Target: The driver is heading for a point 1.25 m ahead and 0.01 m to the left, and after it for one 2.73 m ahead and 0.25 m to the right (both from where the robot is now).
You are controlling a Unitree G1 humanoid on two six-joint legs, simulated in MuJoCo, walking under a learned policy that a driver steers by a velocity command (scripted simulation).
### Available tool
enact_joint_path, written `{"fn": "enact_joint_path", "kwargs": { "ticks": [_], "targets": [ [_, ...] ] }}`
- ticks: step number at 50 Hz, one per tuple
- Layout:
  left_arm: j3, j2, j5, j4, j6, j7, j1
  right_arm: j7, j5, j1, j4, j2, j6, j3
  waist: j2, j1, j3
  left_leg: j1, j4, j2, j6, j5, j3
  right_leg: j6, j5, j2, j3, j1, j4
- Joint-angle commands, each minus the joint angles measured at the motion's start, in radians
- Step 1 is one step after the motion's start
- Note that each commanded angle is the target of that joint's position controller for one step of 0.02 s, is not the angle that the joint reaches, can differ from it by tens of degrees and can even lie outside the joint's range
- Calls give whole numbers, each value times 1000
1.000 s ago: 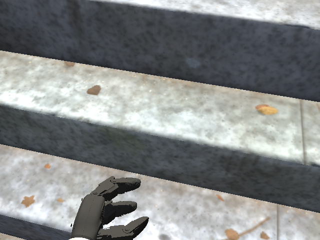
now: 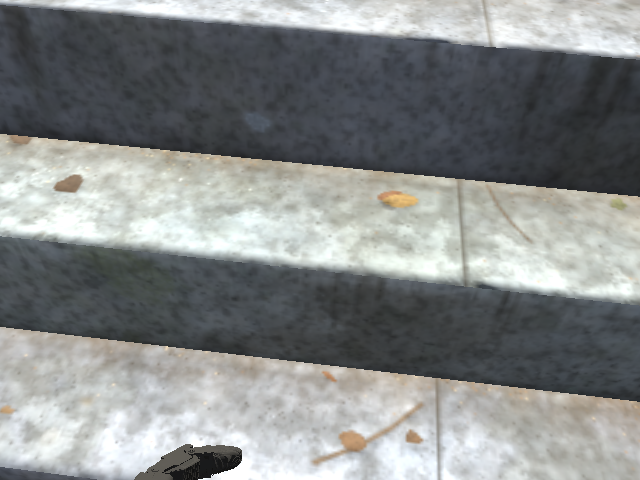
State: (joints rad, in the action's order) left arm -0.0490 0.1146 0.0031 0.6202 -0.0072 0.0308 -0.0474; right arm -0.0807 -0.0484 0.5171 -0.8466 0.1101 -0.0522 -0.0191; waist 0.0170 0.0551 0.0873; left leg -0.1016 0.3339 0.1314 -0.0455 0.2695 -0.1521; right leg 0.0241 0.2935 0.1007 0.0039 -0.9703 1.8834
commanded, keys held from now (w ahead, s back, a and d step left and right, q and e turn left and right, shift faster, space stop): w+shift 0.90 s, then w+q+shift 0.10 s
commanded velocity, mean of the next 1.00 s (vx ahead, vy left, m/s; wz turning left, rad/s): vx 1.00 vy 0.00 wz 0.02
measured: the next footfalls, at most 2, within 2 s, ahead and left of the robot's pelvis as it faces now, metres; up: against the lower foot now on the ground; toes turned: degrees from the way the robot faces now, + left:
right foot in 0.16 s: -0.04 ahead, -0.19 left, +0.00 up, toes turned -5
left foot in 0.46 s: +0.15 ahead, -0.02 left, +0.22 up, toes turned +3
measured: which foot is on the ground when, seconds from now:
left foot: down 0.00-0.10, up 0.12-0.44, down 0.46-0.86, up 0.88-1.00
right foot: up 0.00-0.14, down 0.16-0.50, up 0.52-0.88, down 0.90-1.00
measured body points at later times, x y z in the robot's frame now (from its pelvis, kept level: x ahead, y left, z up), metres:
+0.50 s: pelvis +0.07 -0.12 +0.06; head +0.10 -0.14 +0.51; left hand +0.02 +0.12 -0.08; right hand +0.33 -0.26 +0.01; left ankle +0.13 -0.03 -0.54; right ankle -0.05 -0.18 -0.68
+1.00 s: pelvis +0.15 -0.23 +0.22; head +0.15 -0.25 +0.67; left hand +0.11 +0.01 +0.08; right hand +0.45 -0.37 +0.20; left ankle +0.13 -0.10 -0.26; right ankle +0.16 -0.33 -0.47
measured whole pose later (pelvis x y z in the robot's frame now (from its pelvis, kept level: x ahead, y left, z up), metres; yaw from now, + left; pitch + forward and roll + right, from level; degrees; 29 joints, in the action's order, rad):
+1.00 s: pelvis +0.15 -0.23 +0.22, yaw +2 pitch +4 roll +1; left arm 0.01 0.19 -0.03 0.88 0.03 0.00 -0.46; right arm 0.00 -0.01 -0.05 -0.53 0.14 -0.09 -0.03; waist -0.01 -0.11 0.08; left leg -0.94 1.91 -0.10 0.05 0.14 0.05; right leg -0.16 0.22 -0.08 -0.07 -0.53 0.95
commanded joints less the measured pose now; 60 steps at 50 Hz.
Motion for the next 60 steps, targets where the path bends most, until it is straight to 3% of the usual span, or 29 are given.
{"fn": "enact_joint_path", "kwargs": {
  "ticks": [1, 2, 4, 5, 6, 7, 8, 10, 15, 16, 17, 20, 21, 23, 25, 26, 27, 29, 33, 39, 43, 44, 45, 47, 50, 52, 55, 57, 60],
  "targets": [
    [-17, -9, -24, -142, 26, 6, 123, 5, 49, -119, 74, 196, 29, 56, -180, -113, -7, -58, -200, 168, 231, -718, 76, -60, 282, -51, 84, 253, -480],
    [50, 136, -31, -101, 50, 11, 35, 23, 9, -237, 108, 189, 25, 40, -43, -194, 5, 38, 19, 61, 205, -1240, -12, -83, 20, -104, 142, 426, -734],
    [82, 128, -51, -7, 50, 4, -244, 27, 46, -388, 183, 318, 19, 82, -248, -316, 102, 81, 292, 144, 242, -1377, 72, -134, -256, -51, 55, 733, -1337],
    [98, 126, -64, 97, 44, 11, -335, 25, 87, -488, 246, 258, 15, 79, -212, -307, 52, 67, 608, 77, 207, -1106, 83, -156, -338, -10, 21, 760, -1733],
    [82, 125, -90, 148, 56, 20, -276, 44, 88, -419, 311, 115, -10, 55, 89, -145, -134, -487, 1024, -126, 139, -114, 125, -188, -490, 25, -64, 943, -1730],
    [95, 228, -150, 127, 58, 9, -124, 35, 125, -272, 289, 0, -17, 48, 380, 12, -70, -852, 1442, -239, 126, -6, 299, -270, -692, 152, -257, 908, -1333],
    [69, 95, -110, 158, 62, 10, -189, 43, 95, -499, 336, -95, -40, -20, 262, -97, -158, -957, 1672, -206, 147, 24, 353, -166, -723, 57, -40, 851, -1455],
    [79, 82, -73, 296, 85, 22, -431, 95, 63, -402, 325, -164, -91, -54, 127, -48, -56, -1295, 1881, -265, 173, 42, 333, -87, -1079, 131, -95, 1099, -1244],
    [71, 111, -68, 285, 77, -16, -162, 133, 61, -524, 403, -50, -57, -67, 44, 66, -36, -1402, 1974, -202, 106, 73, 258, -92, -829, 120, 59, 898, -1496],
    [103, 287, -15, 253, 81, -58, -110, 114, 25, -576, 532, -16, -32, -86, 161, 131, -14, -1233, 1675, -50, 75, 72, 254, -160, -442, 264, -146, 644, -1760],
    [96, 249, -26, 275, 85, -86, -181, 95, 32, -745, 557, 14, -7, -81, 32, 16, -27, -1213, 1699, -51, 45, -7, 185, -213, -352, 309, -241, 621, -1883],
    [74, 275, 58, 381, 54, -132, -422, 102, 55, -945, 615, -32, 11, -122, -54, -46, 83, -561, 1116, -179, 119, 246, -149, -179, -1448, 147, 72, 673, -1885],
    [82, 326, 32, 395, 81, -131, -482, 108, 59, -861, 573, 42, 14, -68, 72, 0, 149, -452, 1177, -284, 129, 391, -238, -190, -2382, 172, 70, 798, -1706],
    [131, 469, 2, 333, 67, -120, -347, 131, 35, -356, 424, 185, 29, -4, 239, 213, 318, -325, 821, -257, 209, 512, 51, -280, -2578, 260, 34, 1059, -1300],
    [126, 370, -15, 203, 91, -72, -140, 106, -20, 26, 244, 337, 43, 71, -164, 306, 378, 49, 407, -95, 359, 459, 667, -279, -1712, 73, -42, 595, -841],
    [101, 240, -35, 110, 115, -44, 116, 70, -34, 9, 168, 360, 57, 83, -436, 269, 246, 1, 141, 29, 460, 288, 1010, -207, -373, -167, -115, 295, -229],
    [46, 55, -39, -95, 132, -17, 358, 64, -43, -133, 172, 121, 37, 8, -294, 183, 30, -289, 265, -51, 348, 67, 778, -173, 29, -213, -192, 154, 245],
    [-2, -102, -18, -181, 98, 9, 10, 83, -16, -534, 213, -132, 1, -61, -92, -187, -79, -443, 454, 45, 193, -352, 536, -133, 419, -211, -244, -130, 512],
    [13, 122, -1, -125, 9, -47, -250, 78, 15, -678, 261, 164, -14, -7, 17, -344, -39, -756, 187, 51, 159, -16, 334, -10, -124, -167, -82, 162, 484],
    [-3, 125, -27, -176, 18, -89, -83, 56, 3, -486, 235, 262, -39, 25, -10, -250, -9, -369, 229, 84, 169, -301, 252, -49, -97, -89, -56, 41, -52],
    [79, 181, -41, 191, 46, -40, -744, 84, 21, -873, 369, 72, -78, -39, 56, -505, 167, -467, 1088, -23, 154, -574, 25, -256, -312, -40, 62, 824, -1306],
    [74, 161, -54, 254, 55, -21, -608, 85, 16, -844, 428, -130, -57, -73, 185, -326, -48, -780, 1686, -142, 107, 98, 93, -292, -326, -9, -297, 753, -1330],
    [105, 332, -71, 121, 74, -32, -171, 81, 98, -351, 397, -110, -40, -31, 384, 96, 33, -1001, 1893, -301, 114, -29, 445, -340, 382, 112, -926, 620, -1377],
    [79, 178, -23, 45, 63, -15, -58, 85, 38, -405, 363, 42, -36, -17, 104, -25, -10, -902, 1690, -185, 89, -155, 308, -231, 496, 110, -731, 378, -1416],
    [62, 85, -31, 177, 95, -45, -412, 93, 26, -766, 357, -46, -50, -46, -122, -235, -32, -1023, 1639, -226, 98, -99, 207, -183, -43, 16, -287, 607, -1274],
    [87, 97, -47, 322, 89, -33, -678, 87, 75, -855, 402, -167, -84, -75, -94, -260, -76, -1523, 1945, -235, 125, 163, 215, -214, -353, 113, -319, 1081, -1352],
    [128, 287, 37, 224, 78, -86, -387, 94, 125, -398, 430, -26, -34, -57, 233, 50, 55, -1630, 2088, -19, 63, 325, 469, -236, -112, 377, -463, 1159, -1523],
    [106, 259, -12, 187, 55, -113, -378, 79, 134, -628, 496, 22, 23, -33, 7, -50, -50, -1620, 2136, 9, -11, 74, 347, -229, 216, 341, -428, 951, -1619],
    [80, 230, -47, 179, 39, -100, -448, 78, 109, -817, 530, -67, 63, -66, -27, -182, -205, -1600, 2063, 33, -42, -72, 204, -251, 326, 284, -297, 774, -1693]
  ]
}}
